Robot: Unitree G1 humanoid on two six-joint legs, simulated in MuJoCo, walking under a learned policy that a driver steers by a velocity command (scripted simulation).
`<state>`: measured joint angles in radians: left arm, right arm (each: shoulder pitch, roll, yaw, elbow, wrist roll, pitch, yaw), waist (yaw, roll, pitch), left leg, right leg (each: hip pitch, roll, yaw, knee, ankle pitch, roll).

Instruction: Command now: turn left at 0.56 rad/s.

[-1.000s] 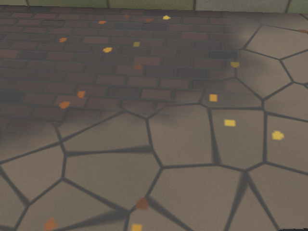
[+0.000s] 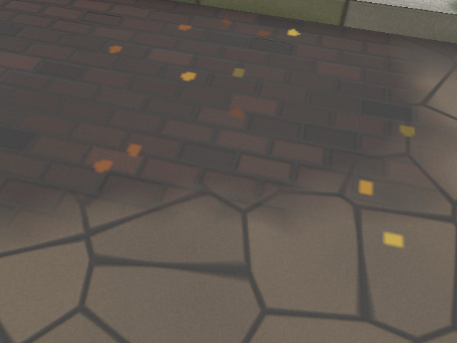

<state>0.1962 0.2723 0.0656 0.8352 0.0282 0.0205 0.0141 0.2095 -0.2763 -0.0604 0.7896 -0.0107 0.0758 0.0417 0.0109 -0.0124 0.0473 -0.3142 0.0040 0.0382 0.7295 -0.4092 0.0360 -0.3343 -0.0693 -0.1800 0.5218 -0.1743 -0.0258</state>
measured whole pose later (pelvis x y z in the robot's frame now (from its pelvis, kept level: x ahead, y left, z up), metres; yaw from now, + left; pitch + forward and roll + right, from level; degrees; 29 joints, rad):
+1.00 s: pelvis +0.06 +0.04 +0.01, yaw +35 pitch +1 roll -1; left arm 0.37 0.26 0.06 0.86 0.02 -0.06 0.00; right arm 0.17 -0.31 -0.06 0.81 -0.04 0.03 0.09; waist 0.04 0.05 0.02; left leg -0.61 0.03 -0.05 0.86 -0.14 0.00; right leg 0.04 0.00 -0.13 0.23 -0.28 -0.02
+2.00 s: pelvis +0.44 +0.46 +0.01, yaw +37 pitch +1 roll +0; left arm 0.40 0.26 0.05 0.93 0.00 -0.05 -0.01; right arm 0.09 -0.26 0.01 0.80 -0.05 -0.04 0.01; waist 0.05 0.03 0.05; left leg -0.64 0.10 -0.07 0.83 -0.13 -0.05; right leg -0.10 0.15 0.09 0.31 -0.20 -0.13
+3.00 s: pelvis +0.90 +0.66 +0.02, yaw +10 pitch +0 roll +0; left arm 0.33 0.24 0.04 0.86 0.02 -0.07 -0.01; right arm 0.26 -0.26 -0.04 0.85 -0.02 -0.01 0.03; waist 0.00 0.04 0.04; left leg -0.63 0.09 -0.03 1.04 -0.18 0.02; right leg -0.06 0.10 -0.08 0.26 -0.20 -0.12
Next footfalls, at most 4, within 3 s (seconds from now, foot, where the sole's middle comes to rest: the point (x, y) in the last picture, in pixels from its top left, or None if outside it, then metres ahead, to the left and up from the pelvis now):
0.04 left None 0.02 0.10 -0.77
0.60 right None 0.07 -0.08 -0.77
1.14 left None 0.15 0.25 -0.77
1.68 right None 0.47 0.43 -0.77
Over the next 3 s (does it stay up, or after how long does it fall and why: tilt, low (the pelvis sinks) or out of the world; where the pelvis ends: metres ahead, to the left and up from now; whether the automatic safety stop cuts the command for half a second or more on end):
stays up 0.90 0.66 0.02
